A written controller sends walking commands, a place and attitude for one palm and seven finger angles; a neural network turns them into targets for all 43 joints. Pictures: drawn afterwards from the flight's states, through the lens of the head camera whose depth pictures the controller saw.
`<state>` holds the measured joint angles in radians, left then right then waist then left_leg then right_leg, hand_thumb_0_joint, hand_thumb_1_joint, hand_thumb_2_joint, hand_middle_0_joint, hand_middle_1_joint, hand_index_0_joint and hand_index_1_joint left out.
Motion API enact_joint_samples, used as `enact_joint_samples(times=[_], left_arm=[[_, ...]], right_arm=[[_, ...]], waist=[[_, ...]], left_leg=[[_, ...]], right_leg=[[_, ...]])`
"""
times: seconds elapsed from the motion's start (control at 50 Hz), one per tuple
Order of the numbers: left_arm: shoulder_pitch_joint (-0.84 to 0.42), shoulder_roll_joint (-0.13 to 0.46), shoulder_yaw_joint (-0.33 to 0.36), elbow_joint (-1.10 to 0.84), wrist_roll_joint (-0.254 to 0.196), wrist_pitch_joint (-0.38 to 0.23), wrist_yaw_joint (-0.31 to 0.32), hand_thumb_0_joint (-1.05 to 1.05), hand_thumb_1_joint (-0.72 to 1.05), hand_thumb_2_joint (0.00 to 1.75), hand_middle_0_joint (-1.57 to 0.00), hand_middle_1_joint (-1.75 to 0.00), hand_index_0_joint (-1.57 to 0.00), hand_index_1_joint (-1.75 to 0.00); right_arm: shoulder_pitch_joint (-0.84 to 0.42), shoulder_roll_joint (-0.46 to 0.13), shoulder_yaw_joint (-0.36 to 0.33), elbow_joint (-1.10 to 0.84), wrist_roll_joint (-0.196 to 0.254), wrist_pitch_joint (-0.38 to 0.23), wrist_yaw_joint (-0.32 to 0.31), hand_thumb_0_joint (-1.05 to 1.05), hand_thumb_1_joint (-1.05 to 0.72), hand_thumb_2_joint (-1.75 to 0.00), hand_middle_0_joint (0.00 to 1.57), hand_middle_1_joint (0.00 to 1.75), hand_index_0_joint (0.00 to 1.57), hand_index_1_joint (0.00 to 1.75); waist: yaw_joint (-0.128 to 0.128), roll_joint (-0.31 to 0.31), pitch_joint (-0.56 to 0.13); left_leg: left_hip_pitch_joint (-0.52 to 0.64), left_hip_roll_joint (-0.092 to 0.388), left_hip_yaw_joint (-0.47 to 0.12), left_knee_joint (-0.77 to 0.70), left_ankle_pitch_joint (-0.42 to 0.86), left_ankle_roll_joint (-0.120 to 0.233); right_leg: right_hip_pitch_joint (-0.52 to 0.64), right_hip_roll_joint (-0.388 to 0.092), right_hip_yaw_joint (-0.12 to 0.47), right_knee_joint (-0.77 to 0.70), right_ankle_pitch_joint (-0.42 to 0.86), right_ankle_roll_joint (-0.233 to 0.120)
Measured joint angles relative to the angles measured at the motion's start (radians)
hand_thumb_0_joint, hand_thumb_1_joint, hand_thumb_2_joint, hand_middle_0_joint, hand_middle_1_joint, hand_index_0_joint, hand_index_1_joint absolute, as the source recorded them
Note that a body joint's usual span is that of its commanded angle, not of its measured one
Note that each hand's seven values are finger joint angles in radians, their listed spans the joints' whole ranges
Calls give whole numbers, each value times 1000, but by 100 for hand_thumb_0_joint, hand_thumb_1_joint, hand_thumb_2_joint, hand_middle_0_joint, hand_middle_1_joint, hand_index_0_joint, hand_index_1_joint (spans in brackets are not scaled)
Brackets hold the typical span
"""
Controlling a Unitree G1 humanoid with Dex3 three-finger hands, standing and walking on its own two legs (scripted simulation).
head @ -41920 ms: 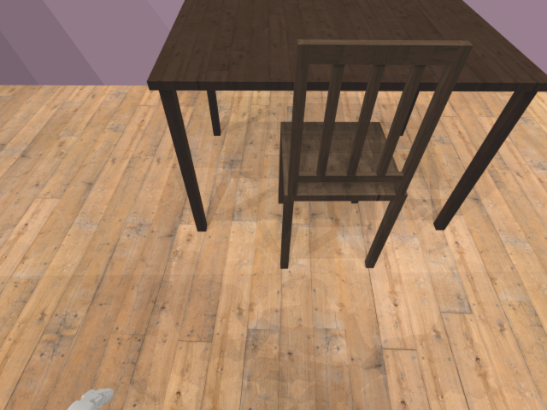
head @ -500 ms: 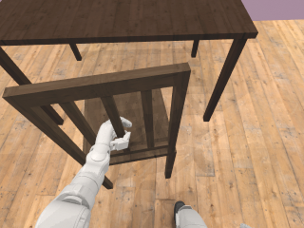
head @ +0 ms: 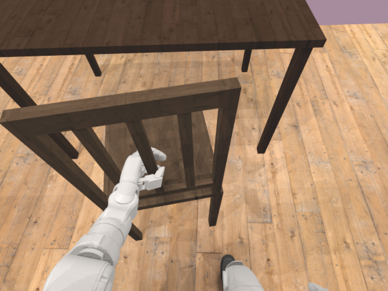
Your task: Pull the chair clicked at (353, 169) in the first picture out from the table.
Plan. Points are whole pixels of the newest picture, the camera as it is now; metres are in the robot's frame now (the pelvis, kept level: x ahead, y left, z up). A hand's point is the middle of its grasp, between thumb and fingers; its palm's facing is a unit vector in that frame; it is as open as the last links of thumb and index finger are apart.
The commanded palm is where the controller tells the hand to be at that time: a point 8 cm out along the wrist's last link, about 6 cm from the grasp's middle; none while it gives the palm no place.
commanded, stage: stop walking, hand still on the chair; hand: left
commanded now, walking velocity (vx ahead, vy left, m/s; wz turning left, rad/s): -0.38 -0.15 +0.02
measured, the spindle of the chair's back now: (149, 162) +0.39 +0.11 -0.03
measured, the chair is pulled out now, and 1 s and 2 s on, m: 0.24 0.24 0.25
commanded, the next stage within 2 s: open the thumb and straighten the fingers in 1.06 s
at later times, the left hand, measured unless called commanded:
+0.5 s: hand (156, 176) +0.36 +0.09 -0.05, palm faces -0.12 -0.98 -0.17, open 5.7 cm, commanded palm +0.35 +0.15 -0.03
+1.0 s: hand (155, 176) +0.37 +0.10 -0.05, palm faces -0.19 -0.97 -0.14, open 5.8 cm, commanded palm +0.36 +0.15 -0.03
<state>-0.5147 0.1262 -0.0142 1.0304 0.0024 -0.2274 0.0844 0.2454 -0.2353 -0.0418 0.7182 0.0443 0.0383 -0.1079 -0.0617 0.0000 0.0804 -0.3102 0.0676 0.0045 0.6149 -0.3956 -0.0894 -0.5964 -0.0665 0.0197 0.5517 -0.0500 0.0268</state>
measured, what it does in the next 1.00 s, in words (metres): shifts its weight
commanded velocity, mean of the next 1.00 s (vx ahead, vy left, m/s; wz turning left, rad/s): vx -0.02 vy -0.01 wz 0.00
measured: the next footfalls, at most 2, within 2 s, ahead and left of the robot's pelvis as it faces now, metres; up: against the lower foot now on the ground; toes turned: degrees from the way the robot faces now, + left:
none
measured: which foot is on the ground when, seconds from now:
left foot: down 0.00-1.00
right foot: down 0.00-1.00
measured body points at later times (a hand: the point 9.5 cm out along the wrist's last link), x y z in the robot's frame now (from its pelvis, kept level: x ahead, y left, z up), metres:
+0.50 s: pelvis +0.04 +0.01 +0.00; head +0.11 -0.01 +0.45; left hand +0.37 +0.15 -0.03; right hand +0.16 -0.24 -0.12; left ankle -0.05 +0.18 -0.72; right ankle +0.14 -0.13 -0.72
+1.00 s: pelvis +0.07 +0.03 +0.01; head +0.12 +0.03 +0.45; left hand +0.37 +0.15 -0.03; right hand +0.20 -0.20 -0.12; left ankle -0.05 +0.18 -0.72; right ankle +0.14 -0.13 -0.72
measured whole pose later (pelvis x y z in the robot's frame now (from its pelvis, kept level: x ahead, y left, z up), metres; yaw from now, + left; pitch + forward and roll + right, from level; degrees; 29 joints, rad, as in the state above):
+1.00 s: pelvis +0.07 +0.03 +0.01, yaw +0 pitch +0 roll -1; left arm -0.21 0.07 -0.18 0.64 -0.01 -0.05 0.09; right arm 0.20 -0.20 0.01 0.64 0.03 0.10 -0.10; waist -0.04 0.03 0.11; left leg -0.04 0.07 0.01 0.52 -0.47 -0.05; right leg -0.38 -0.08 0.00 0.57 -0.19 0.07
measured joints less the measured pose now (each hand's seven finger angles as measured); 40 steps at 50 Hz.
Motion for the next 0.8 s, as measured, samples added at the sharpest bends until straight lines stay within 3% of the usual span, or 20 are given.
enact_joint_samples(times=[0.08, 0.2, 0.48, 0.8], left_arm=[[10, 1, -2, -7, 1, -1, -2, 3, 61, 79, -24, -124, -50, -145], [81, 4, -8, -139, -14, 58, 9, 3, 62, 77, -24, -124, -50, -145], [205, -39, -85, -293, -16, 158, 4, 5, 62, 77, -21, -125, -50, -145], [283, -57, -154, -371, -11, 192, 2, 6, 61, 74, -20, -128, -50, -145]], right_arm=[[11, 5, 0, -1, -2, 2, 1, 1, -91, -90, 20, 30, 20, 30], [13, 10, 10, -40, 4, 12, -6, 1, -91, -90, 20, 30, 20, 30], [-29, 7, 33, -67, 0, 25, -23, 1, -91, -90, 20, 30, 20, 30], [-83, 33, 51, -94, -16, 47, -3, 1, -91, -90, 20, 30, 20, 30]], waist=[[1, 1, -3], [-7, 11, 20], [21, 32, 17], [31, 24, 21]], left_leg=[[4, 3, 0, 3, -6, -1], [30, 12, 1, 3, -19, 6], [146, 15, -9, -40, -54, 9], [242, 7, -6, -83, -74, 29]], right_leg=[[0, 3, -1, 10, -8, -2], [22, 11, -3, 17, -23, -3], [113, 4, -21, 45, -103, 10], [199, -6, -24, 28, -138, 33]])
